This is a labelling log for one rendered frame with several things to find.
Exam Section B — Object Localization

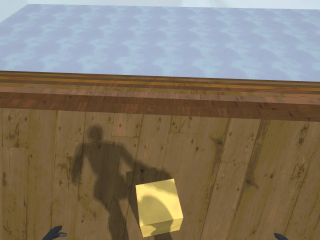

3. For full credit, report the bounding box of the robot left hand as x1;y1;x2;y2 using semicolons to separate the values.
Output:
42;225;67;240

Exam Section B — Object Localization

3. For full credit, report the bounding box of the carton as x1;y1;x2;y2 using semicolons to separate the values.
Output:
136;179;183;238

